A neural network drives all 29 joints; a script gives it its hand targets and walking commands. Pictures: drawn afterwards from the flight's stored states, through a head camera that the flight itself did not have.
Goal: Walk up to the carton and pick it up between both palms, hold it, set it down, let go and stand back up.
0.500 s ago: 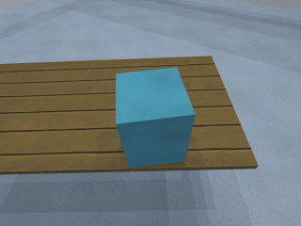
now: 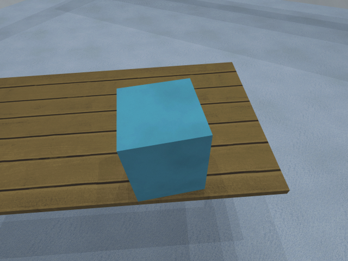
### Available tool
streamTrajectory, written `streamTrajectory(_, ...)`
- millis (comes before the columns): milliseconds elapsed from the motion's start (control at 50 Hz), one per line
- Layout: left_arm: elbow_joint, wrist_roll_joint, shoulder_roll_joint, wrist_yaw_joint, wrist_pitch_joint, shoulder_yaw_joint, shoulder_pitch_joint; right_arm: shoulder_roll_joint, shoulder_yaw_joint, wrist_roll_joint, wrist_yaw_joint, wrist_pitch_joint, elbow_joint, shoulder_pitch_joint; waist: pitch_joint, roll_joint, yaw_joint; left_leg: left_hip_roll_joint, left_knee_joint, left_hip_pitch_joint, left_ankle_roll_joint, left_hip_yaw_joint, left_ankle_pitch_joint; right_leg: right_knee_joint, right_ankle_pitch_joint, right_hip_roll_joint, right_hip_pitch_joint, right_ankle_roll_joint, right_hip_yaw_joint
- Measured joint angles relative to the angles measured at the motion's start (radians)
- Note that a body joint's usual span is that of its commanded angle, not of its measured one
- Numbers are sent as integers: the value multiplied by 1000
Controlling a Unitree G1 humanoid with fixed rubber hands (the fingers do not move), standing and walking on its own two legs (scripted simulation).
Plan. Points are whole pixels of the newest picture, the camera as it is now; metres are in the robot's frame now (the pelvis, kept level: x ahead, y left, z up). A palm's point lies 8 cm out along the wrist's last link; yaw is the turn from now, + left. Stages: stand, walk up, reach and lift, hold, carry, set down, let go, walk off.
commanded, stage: walk up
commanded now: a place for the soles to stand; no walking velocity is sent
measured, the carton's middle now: (163, 141) +0.44 +0.05 +0.01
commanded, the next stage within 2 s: reach and lift in 0.44 s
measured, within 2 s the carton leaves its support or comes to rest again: neither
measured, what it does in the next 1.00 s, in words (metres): shifts its weight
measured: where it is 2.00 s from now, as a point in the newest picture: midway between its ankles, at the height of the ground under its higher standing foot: outside the picture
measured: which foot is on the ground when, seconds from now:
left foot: down 0.00-1.00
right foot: down 0.00-1.00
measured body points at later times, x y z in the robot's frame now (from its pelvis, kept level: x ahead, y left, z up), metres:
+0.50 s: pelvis -0.02 +0.00 -0.01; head +0.02 +0.00 +0.44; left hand +0.04 +0.26 -0.16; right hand +0.01 -0.25 -0.17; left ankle -0.10 +0.10 -0.73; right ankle +0.04 -0.11 -0.73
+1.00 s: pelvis -0.06 -0.02 -0.03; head -0.03 -0.02 +0.42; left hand +0.05 +0.27 -0.12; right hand +0.12 -0.20 -0.16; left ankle -0.11 +0.10 -0.73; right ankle +0.04 -0.10 -0.73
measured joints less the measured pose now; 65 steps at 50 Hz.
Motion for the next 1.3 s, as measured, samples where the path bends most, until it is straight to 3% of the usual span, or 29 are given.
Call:
streamTrajectory(440,-15,1,3,5,6,1,44,-15,-9,-1,1,15,-1,4,9,-3,5,2,8,20,3,40,-13,22,-3,15,-2,6,37)
streamTrajectory(500,-100,-40,30,-24,253,4,-91,5,-106,-70,67,32,-6,-60,16,-3,-32,3,178,-155,5,-58,-57,104,-34,-25,-106,8,-41)
streamTrajectory(580,-358,58,22,-94,547,59,-277,-34,-127,23,79,90,-110,-227,43,10,-35,12,372,-337,-4,-136,-105,206,-51,-46,-224,11,-110)
streamTrajectory(660,-572,169,1,-150,678,111,-339,-79,-90,146,43,139,-178,-396,52,21,-47,31,465,-393,5,-166,-134,245,-49,-36,-250,4,-139)
streamTrajectory(740,-709,197,-6,-162,735,83,-268,-58,-74,174,14,198,-240,-425,80,18,-50,36,424,-324,3,-180,-105,178,-14,-31,-162,2,-154)
streamTrajectory(800,-730,195,-10,-152,703,63,-176,-17,-87,139,7,195,-278,-355,68,23,-43,34,380,-297,1,-195,-78,121,11,-31,-119,-3,-170)
streamTrajectory(880,-677,174,-2,-113,574,67,-96,42,-120,62,9,132,-283,-256,53,58,-34,43,393,-311,2,-226,-84,108,13,-29,-108,-6,-203)
streamTrajectory(940,-622,141,12,-91,486,72,-78,85,-139,12,-2,72,-272,-211,42,86,-40,49,425,-333,-6,-244,-95,137,-7,-30,-122,-11,-223)
streamTrajectory(1020,-589,103,24,-69,422,76,-86,137,-131,-39,-20,11,-278,-174,35,82,-46,42,412,-319,-12,-236,-94,159,-25,-38,-126,-18,-216)
streamTrajectory(1180,-598,79,-1,-67,387,90,-127,143,-79,-26,-58,-10,-375,-118,48,36,-59,26,244,-191,-24,-208,-22,63,3,-43,-31,-29,-194)
streamTrajectory(1300,-598,70,-11,-76,353,110,-129,119,-62,9,-67,-10,-454,-85,61,-1,-51,20,110,-106,-23,-198,39,-34,39,-41,37,-36,-188)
